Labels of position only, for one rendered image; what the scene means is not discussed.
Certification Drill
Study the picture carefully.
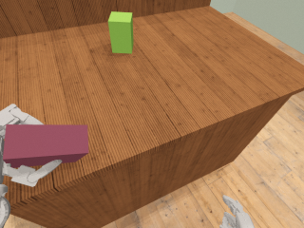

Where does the right robot hand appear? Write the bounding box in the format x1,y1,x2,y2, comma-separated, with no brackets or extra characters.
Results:
219,195,255,228

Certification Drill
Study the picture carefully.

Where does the table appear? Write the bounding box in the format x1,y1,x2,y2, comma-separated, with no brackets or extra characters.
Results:
0,0,304,228

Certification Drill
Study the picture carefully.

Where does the sponge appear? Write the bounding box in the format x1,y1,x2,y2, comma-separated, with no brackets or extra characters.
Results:
3,124,89,168

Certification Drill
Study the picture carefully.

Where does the left robot hand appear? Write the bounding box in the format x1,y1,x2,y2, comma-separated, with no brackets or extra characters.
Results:
0,104,62,187

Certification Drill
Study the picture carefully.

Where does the robot left forearm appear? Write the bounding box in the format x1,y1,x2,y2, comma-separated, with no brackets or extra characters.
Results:
0,184,11,228

